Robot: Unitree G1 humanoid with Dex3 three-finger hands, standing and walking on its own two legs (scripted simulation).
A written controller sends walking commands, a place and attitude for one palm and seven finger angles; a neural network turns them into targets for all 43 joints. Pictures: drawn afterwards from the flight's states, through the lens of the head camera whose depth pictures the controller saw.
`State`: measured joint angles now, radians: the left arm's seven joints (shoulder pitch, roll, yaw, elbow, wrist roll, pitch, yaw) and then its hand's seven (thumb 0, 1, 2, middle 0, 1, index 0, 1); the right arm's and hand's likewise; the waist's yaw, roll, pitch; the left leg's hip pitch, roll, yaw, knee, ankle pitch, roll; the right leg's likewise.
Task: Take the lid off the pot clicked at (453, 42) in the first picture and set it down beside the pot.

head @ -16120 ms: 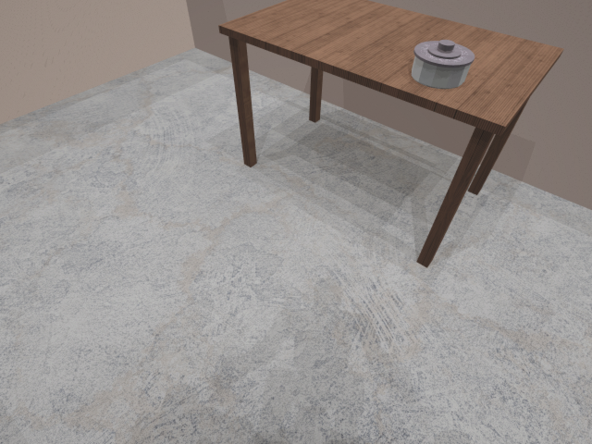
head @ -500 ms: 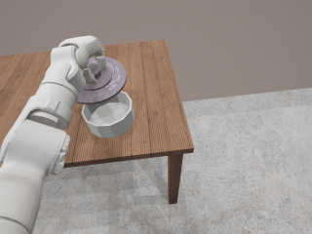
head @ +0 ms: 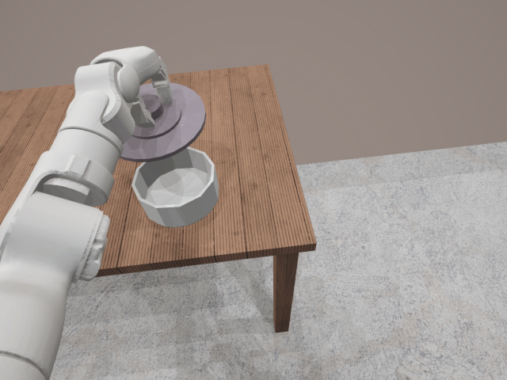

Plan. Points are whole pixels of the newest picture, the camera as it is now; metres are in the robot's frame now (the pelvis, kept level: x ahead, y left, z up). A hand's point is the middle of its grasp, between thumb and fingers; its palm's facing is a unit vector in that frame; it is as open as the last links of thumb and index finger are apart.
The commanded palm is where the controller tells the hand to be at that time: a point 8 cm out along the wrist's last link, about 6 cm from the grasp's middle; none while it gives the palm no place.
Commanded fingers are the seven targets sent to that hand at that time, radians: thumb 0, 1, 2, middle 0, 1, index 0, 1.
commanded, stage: move the lid sideways beside the pot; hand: left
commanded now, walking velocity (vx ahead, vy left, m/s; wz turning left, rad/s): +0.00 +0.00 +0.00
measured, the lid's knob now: (148, 107) +0.51 +0.15 +0.18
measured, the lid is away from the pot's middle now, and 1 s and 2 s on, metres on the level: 0.01 0.12 0.24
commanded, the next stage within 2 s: lower the lid onto the table in 2.00 s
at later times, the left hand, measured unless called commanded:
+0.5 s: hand (98, 115) +0.47 +0.22 +0.20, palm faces -0.30 -0.06 -0.95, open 7.5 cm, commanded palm +0.47 +0.22 +0.27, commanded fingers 0.00 0.68 0.86 -0.87 -1.08 -0.88 -1.07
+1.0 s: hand (64, 117) +0.47 +0.27 +0.20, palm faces -0.31 -0.08 -0.95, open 7.5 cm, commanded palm +0.47 +0.28 +0.27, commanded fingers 0.00 0.68 0.86 -0.87 -1.08 -0.88 -1.07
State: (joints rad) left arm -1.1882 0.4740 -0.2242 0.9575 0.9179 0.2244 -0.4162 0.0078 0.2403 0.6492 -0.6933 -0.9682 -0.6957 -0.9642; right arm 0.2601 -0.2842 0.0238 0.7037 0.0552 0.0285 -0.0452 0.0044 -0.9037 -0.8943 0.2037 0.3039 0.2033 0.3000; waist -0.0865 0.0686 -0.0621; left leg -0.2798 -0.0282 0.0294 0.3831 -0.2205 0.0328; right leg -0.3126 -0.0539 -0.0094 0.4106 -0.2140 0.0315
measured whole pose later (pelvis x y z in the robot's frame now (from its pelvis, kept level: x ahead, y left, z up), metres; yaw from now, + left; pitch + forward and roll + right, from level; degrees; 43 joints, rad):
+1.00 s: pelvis +0.00 +0.01 +0.00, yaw +0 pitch +8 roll -1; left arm -1.15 0.71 -0.14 1.01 0.95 0.09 -0.49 0.01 0.24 0.65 -0.69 -0.97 -0.69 -0.97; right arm 0.27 -0.30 0.02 0.69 0.08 0.10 -0.06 0.00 -0.90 -0.89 0.21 0.30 0.20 0.30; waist -0.10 0.05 -0.04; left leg -0.31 -0.02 0.02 0.41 -0.23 0.04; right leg -0.31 -0.05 -0.02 0.37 -0.19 0.04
